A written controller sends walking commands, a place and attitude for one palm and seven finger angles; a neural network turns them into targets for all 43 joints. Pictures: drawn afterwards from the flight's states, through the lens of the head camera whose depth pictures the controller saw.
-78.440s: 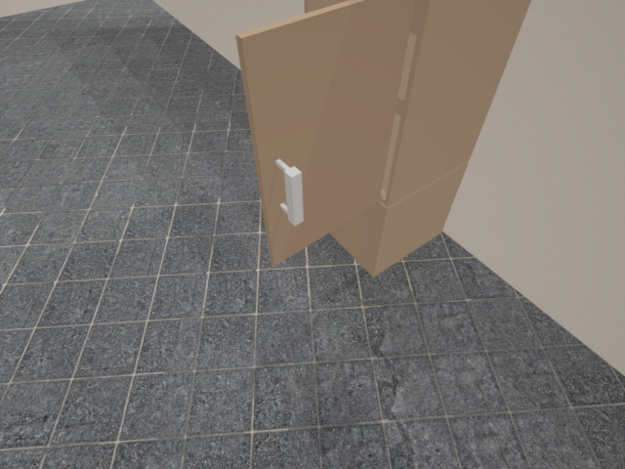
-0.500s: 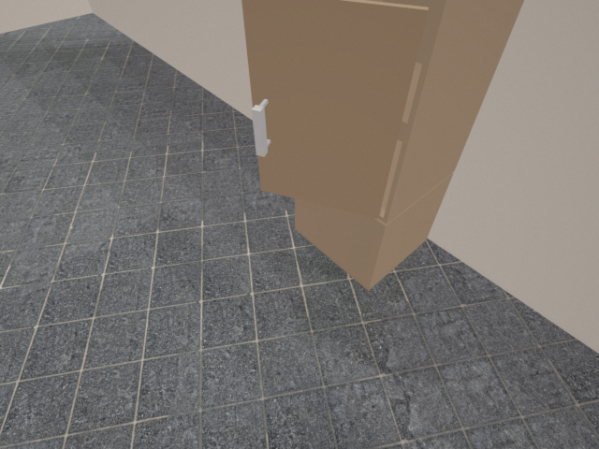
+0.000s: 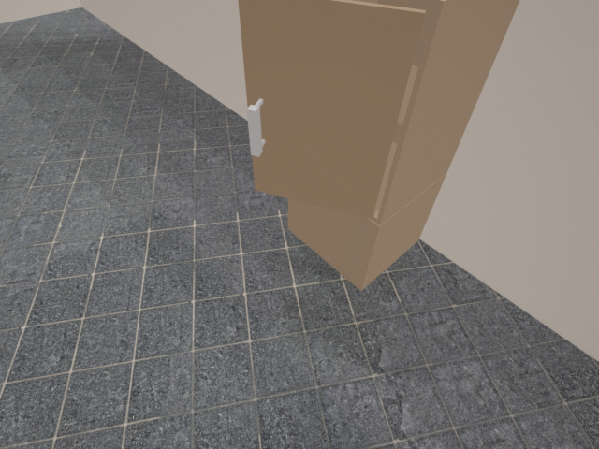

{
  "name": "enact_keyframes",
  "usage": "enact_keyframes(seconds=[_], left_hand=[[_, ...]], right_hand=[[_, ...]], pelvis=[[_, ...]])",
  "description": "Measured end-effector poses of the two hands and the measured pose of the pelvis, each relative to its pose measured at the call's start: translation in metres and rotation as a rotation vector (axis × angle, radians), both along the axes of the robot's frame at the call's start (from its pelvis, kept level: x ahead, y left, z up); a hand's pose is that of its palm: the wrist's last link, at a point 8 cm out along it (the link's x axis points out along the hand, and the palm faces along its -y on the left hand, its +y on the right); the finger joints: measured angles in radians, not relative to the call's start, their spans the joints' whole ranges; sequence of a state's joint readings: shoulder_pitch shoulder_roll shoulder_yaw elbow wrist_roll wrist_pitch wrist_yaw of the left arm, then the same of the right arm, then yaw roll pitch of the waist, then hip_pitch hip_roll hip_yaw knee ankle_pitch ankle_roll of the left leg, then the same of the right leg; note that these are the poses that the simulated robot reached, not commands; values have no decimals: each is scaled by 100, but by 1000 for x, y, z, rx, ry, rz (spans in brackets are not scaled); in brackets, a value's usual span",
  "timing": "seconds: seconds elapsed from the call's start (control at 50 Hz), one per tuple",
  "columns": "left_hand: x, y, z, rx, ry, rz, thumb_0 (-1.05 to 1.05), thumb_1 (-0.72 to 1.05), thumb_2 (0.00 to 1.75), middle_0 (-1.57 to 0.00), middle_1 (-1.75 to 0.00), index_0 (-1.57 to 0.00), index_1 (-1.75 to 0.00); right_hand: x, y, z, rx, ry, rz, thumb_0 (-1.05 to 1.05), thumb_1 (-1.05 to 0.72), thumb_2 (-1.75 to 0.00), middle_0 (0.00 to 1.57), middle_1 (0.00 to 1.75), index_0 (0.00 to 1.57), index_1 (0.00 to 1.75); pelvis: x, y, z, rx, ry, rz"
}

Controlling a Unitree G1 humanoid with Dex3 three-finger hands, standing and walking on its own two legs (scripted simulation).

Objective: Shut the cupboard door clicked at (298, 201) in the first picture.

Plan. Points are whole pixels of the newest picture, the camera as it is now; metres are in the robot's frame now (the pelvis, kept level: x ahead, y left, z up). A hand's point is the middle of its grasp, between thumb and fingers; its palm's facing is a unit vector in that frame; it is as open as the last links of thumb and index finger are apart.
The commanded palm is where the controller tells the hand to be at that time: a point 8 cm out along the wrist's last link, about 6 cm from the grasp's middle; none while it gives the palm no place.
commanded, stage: look to check the result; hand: left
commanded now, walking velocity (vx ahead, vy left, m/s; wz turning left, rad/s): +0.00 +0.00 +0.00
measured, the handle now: (258, 127) +0.91 +0.15 -0.08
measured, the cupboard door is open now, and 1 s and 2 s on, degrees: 29 29 29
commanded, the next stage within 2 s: walk to a spot facing it in 0.48 s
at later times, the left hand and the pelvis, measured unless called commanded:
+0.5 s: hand out of the picture +0.06 +0.23 -0.16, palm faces -0.01 -0.95 -0.30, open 7.4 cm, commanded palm none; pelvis +0.02 +0.00 +0.00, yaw +0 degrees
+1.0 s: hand out of the picture +0.03 +0.21 -0.21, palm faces +0.18 -0.96 -0.23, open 7.4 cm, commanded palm none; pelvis +0.02 +0.01 -0.03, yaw +10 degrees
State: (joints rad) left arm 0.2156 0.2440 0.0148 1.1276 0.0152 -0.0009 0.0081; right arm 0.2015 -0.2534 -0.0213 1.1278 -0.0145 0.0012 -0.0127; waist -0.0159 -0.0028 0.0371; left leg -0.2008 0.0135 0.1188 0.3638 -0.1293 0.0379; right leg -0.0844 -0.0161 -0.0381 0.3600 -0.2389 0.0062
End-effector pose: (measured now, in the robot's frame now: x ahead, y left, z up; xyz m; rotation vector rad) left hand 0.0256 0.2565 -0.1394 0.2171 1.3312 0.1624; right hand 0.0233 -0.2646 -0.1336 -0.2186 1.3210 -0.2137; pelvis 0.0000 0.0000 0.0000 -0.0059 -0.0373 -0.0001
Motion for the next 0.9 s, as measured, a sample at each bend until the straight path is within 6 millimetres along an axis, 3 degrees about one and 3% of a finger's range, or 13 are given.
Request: enact_keyframes(seconds=[0.3, 0.7, 0.8, 0.9], left_hand=[[10, 18, 9, 53, 5, 3, 0, 90, 90, -20, -30, -20, -30], [44, 7, 11, 53, -42, -1, 0, 90, 90, -20, -30, -20, -30], [38, -3, 4, 41, -52, 46, 0, 90, 90, -20, -30, -20, -30], [17, -8, -12, 12, -51, 119, 0, 90, 90, -20, -30, -20, -30]], right_hand=[[31, -11, 3, -14, -30, 33, 0, -91, -90, 20, 30, 21, 30], [53, -20, 3, -15, -35, 50, 0, -91, -90, 20, 30, 21, 30], [50, -9, -8, 15, 5, 70, 0, -91, -90, 20, 30, 20, 30], [50, 10, -19, 39, 49, 103, 0, -91, -90, 20, 30, 20, 30]], pelvis=[[9, -2, 1, 3, 3, 4], [24, -10, 1, 9, 15, 20], [22, -12, -5, 6, 20, 62], [21, -8, -15, -8, 5, 123]])
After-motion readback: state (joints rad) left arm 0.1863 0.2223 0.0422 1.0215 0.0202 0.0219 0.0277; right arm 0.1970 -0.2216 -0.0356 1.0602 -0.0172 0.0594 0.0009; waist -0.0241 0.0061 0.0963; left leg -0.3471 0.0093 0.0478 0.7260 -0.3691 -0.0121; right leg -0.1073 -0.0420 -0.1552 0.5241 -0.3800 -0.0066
